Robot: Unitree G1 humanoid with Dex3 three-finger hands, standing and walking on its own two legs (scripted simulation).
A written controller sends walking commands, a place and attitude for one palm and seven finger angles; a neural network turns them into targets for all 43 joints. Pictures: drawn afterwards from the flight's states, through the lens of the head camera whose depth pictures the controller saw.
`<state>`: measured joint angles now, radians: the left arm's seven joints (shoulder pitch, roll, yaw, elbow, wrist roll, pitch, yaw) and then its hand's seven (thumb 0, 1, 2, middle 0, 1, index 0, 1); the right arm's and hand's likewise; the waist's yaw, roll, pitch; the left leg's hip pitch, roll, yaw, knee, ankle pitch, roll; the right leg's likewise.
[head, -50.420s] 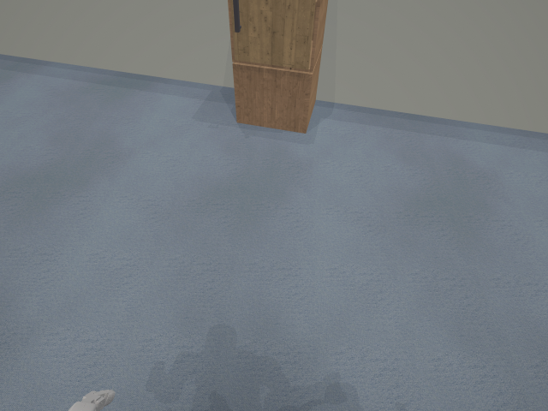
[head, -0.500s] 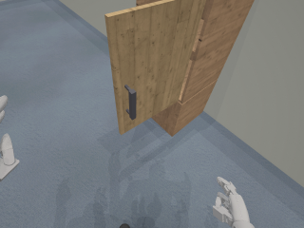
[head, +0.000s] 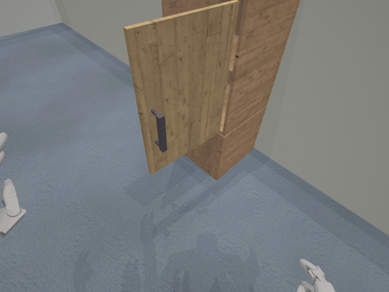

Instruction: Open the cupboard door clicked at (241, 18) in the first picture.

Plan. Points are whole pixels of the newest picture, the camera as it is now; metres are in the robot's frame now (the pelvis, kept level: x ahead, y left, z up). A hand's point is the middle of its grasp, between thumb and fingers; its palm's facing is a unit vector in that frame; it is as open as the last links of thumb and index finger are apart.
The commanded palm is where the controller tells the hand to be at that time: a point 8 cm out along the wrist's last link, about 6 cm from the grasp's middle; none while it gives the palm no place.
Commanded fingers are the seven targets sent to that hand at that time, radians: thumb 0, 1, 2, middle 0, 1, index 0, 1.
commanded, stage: stop stepping back and stand still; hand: left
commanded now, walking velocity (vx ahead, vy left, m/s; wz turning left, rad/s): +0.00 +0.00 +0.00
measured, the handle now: (158, 131) +0.65 +0.14 -0.09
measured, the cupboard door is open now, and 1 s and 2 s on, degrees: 86 86 86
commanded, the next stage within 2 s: let the arm hang, fingers relaxed in 0.58 s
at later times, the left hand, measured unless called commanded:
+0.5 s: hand out of the picture +0.17 +0.29 +0.15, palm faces +0.41 -0.79 -0.45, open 7.4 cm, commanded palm +0.10 +0.33 +0.18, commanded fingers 0.00 0.90 0.90 -0.20 -0.30 -0.20 -0.30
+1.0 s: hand out of the picture +0.01 +0.19 -0.16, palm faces -0.03 -0.98 -0.19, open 7.3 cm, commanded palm none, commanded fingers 0.00 0.90 0.90 -0.20 -0.30 -0.20 -0.30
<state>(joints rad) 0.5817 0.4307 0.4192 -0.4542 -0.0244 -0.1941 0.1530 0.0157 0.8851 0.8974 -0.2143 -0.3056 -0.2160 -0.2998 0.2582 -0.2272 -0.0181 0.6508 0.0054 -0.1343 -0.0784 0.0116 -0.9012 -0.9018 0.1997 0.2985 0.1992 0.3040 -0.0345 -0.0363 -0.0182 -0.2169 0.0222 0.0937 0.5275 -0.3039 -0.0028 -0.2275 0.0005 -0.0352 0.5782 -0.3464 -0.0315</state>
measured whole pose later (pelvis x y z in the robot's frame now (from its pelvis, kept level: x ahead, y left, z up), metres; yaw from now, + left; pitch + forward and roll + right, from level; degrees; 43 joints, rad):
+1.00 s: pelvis -0.05 +0.02 +0.00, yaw +1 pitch +0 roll +0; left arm 0.26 0.19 -0.02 0.85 0.02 0.05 0.00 0.01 0.93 0.90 -0.21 -0.30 -0.21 -0.30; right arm 0.17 -0.26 0.00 0.94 -0.03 0.01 0.01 0.01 -0.90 -0.90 0.20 0.30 0.20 0.30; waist -0.02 -0.01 0.08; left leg -0.30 0.00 0.08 0.52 -0.22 0.03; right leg -0.29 -0.02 -0.05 0.55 -0.25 -0.02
